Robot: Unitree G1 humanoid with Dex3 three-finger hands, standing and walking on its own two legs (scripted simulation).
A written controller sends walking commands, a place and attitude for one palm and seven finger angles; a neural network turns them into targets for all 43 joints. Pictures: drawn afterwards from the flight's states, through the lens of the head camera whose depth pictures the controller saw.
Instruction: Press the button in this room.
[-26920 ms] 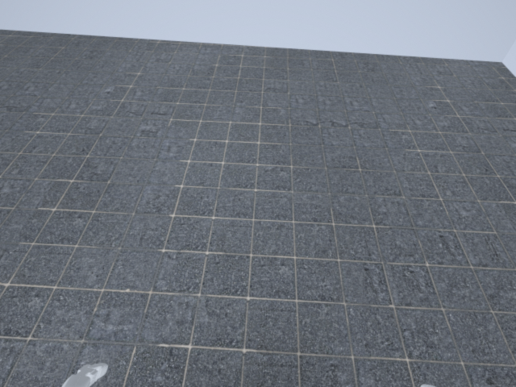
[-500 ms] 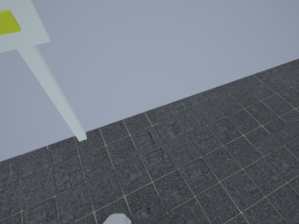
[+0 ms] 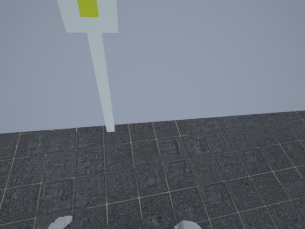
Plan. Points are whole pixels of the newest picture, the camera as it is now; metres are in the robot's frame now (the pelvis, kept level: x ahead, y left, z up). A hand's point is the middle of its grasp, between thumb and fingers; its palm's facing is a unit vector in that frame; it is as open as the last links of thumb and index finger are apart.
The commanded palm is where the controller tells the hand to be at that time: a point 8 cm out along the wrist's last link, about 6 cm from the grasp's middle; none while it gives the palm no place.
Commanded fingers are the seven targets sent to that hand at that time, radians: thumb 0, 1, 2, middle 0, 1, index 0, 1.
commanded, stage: turn to face it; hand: left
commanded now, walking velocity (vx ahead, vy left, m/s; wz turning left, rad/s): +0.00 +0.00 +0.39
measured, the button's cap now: (88, 6) +0.82 +0.29 +0.16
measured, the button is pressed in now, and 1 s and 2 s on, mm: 0 0 0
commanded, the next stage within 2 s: take the last steps up to it in 0.32 s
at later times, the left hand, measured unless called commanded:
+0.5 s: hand out of the picture +0.00 +0.13 -0.15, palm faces +0.23 -0.94 -0.26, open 7.4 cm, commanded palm none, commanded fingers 0.00 0.90 0.90 -0.20 -0.30 -0.20 -0.30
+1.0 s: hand out of the picture -0.01 +0.18 -0.18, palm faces +0.29 -0.95 -0.14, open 7.4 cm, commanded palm none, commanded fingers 0.00 0.90 0.90 -0.20 -0.30 -0.20 -0.30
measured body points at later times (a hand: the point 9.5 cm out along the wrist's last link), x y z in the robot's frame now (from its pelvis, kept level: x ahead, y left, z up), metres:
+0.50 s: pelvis -0.03 -0.07 +0.00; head -0.01 -0.09 +0.45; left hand -0.02 +0.18 -0.13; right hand +0.05 -0.32 -0.16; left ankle -0.09 +0.09 -0.66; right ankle -0.01 -0.16 -0.74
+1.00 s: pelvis +0.04 +0.00 +0.00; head +0.03 +0.03 +0.45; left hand -0.03 +0.23 -0.17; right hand +0.07 -0.23 -0.14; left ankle -0.08 +0.07 -0.74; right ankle +0.13 -0.13 -0.66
